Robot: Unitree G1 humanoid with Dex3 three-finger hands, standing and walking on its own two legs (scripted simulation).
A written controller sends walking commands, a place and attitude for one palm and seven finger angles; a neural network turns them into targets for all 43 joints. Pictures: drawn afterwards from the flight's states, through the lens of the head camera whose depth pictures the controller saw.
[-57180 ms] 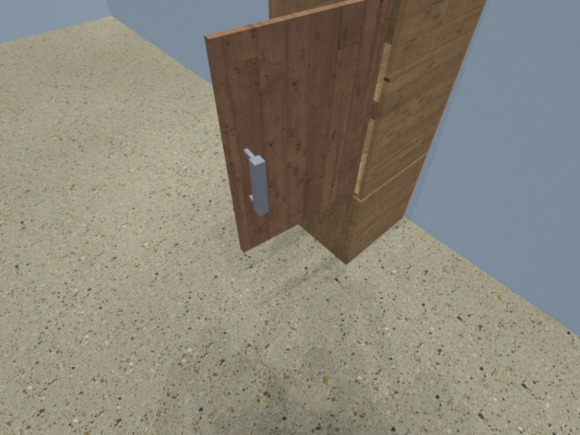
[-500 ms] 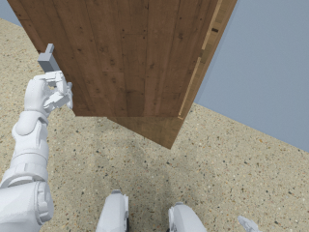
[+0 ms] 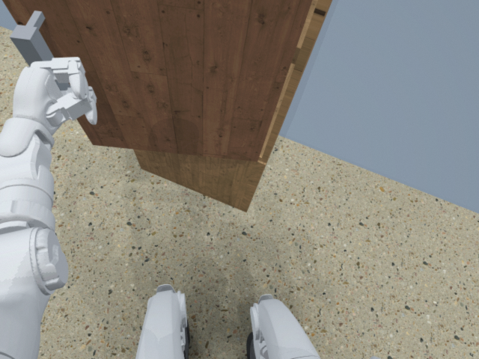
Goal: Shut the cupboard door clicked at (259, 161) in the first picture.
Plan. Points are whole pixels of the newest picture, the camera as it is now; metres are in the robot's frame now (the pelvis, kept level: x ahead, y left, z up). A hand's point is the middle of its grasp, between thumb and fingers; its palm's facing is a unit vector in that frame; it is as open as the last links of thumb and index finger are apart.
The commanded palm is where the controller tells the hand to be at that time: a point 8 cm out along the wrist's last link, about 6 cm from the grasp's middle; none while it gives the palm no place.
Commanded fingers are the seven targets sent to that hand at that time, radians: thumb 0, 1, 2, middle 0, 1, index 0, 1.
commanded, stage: push the door shut along its arc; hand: left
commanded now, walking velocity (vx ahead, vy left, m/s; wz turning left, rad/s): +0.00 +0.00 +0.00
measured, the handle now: (55, 67) +0.57 +0.28 +0.07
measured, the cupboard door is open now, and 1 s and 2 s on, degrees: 19 7 4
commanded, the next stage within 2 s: pull the fist back off the door in 0.90 s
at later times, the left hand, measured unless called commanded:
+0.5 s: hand (104, 72) +0.56 +0.19 +0.08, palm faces -0.24 -0.97 -0.03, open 3.1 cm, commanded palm +0.57 +0.21 +0.07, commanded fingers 0.00 0.90 0.90 -1.30 -1.50 -1.30 -1.50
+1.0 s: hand (127, 54) +0.60 +0.17 +0.08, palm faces -0.32 -0.95 -0.04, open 3.2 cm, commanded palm +0.63 +0.15 +0.07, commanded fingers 0.00 0.90 0.90 -1.30 -1.50 -1.30 -1.50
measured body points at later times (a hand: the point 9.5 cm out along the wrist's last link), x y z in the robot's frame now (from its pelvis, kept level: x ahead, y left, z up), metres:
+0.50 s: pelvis +0.00 +0.00 -0.02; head +0.17 +0.04 +0.39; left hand +0.56 +0.25 +0.09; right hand +0.00 -0.27 -0.12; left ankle +0.09 +0.12 -0.60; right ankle +0.01 -0.13 -0.60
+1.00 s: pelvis +0.00 +0.01 -0.04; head +0.20 +0.05 +0.36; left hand +0.61 +0.22 +0.09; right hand -0.04 -0.25 -0.12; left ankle +0.09 +0.12 -0.60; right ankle +0.01 -0.13 -0.60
